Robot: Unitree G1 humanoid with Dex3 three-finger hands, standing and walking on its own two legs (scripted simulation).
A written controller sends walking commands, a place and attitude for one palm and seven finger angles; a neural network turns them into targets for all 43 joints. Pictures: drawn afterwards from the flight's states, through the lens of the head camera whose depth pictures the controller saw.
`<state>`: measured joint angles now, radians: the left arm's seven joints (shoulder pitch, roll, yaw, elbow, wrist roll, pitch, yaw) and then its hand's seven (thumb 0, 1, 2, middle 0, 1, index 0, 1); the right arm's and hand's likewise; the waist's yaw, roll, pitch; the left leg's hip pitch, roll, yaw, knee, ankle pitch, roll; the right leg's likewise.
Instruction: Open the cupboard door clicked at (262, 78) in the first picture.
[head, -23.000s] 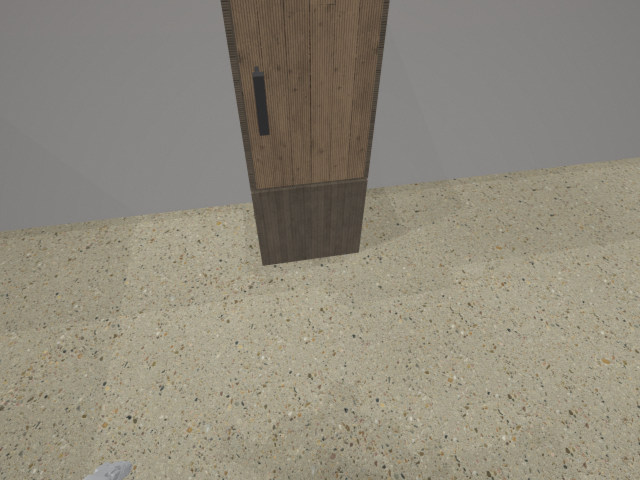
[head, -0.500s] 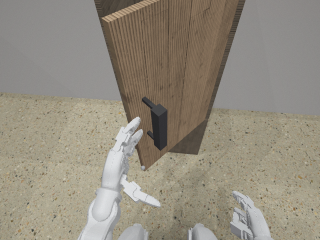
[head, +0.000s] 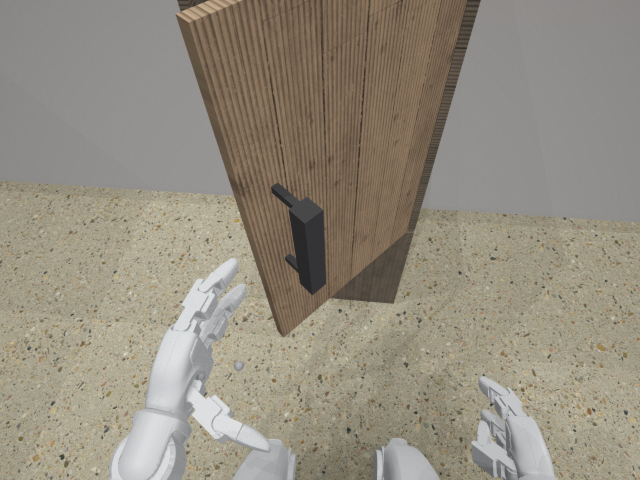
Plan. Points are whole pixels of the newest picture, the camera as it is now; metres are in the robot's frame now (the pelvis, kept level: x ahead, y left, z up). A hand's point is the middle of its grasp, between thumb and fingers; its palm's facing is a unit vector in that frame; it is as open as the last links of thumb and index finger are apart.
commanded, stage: draw the hand back to the body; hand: left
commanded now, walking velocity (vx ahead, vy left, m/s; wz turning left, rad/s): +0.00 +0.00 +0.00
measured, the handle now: (298, 241) +0.39 +0.05 +0.06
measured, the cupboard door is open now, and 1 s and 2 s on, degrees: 49 49 49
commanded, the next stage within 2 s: step back with the hand held close in 1.54 s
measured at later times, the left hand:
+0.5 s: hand (127, 349) +0.22 +0.18 +0.14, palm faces -0.04 -0.99 -0.12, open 16.1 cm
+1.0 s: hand out of the picture +0.24 +0.27 +0.22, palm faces +0.35 -0.84 -0.41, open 11.0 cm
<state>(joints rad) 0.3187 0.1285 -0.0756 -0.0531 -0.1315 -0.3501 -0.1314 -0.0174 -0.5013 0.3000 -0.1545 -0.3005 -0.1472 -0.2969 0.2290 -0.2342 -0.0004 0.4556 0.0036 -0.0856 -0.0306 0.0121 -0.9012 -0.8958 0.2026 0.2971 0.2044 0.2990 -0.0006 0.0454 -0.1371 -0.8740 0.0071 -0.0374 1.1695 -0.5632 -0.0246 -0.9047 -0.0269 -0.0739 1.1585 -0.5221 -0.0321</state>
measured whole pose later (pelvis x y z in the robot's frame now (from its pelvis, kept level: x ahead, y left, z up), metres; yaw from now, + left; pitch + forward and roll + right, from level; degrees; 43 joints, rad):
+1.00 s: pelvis +0.04 +0.04 +0.09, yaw -2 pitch -1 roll -1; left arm 0.49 0.32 0.23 -0.40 -0.02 -0.06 0.13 0.00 0.32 0.65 -0.19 -0.30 -0.18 -0.30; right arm 0.23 -0.22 0.06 0.59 0.00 -0.14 -0.10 0.01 -0.90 -0.90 0.20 0.30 0.21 0.30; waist 0.05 0.07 -0.02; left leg -0.17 -0.01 0.01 0.54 -0.35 0.03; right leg -0.20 -0.03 -0.03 0.51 -0.29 0.03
